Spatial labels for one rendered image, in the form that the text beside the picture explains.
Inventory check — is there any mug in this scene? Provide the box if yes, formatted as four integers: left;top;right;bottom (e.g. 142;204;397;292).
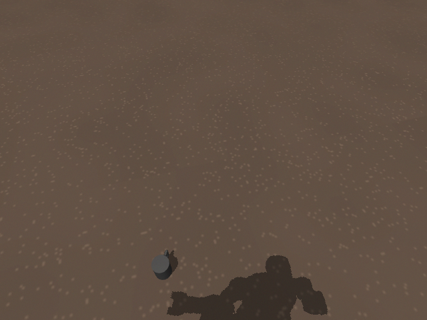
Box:
151;250;172;280

